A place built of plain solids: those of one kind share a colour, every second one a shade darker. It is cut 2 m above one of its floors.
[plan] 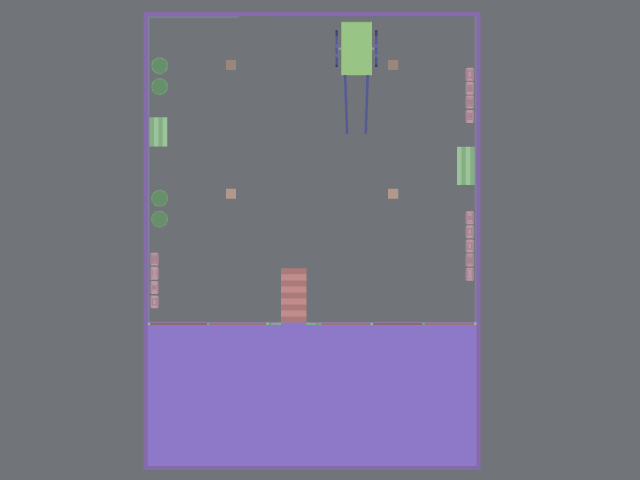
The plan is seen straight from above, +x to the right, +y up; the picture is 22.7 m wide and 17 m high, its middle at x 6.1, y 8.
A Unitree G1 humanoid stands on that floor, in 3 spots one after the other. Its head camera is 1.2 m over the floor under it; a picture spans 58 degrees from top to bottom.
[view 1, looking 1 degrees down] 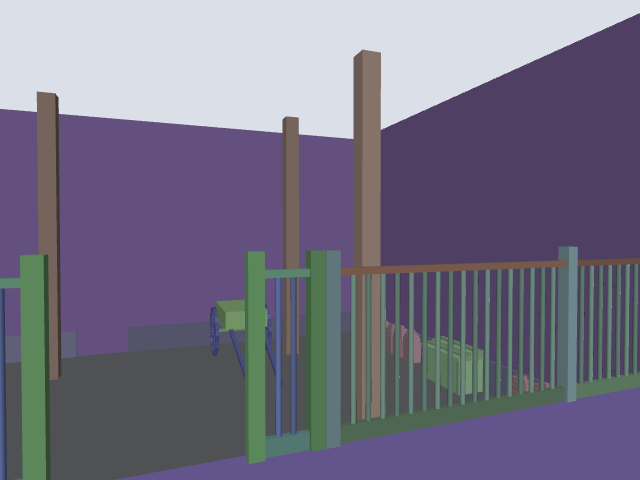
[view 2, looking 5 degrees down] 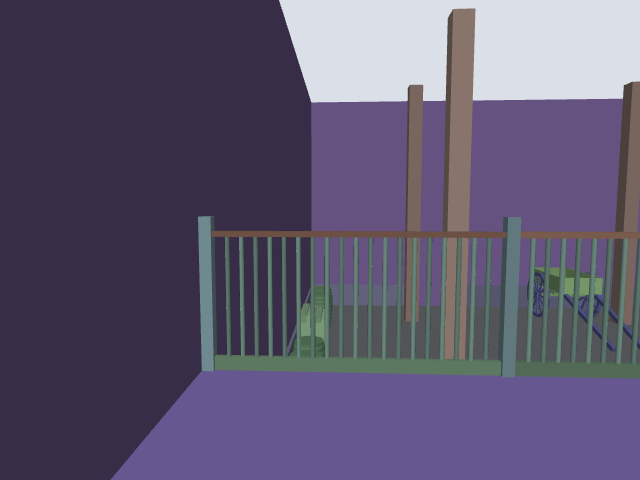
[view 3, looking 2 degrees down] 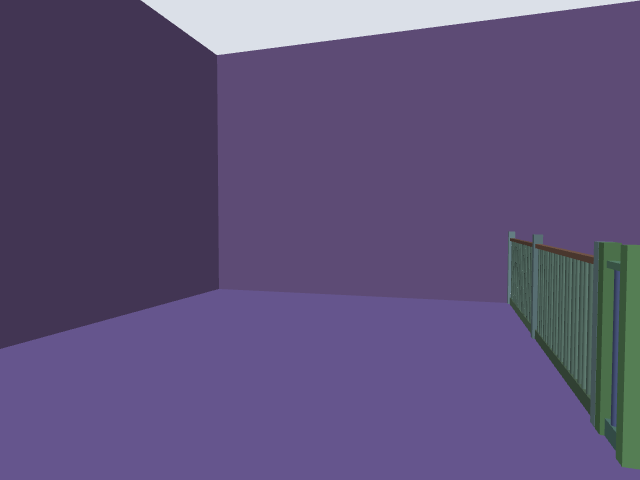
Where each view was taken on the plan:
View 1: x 5.17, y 2.78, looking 69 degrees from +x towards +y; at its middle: wall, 14.09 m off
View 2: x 1.00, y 2.04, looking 93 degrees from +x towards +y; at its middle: wall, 13.96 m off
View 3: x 7.17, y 4.17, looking -163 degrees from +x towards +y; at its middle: wall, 7.50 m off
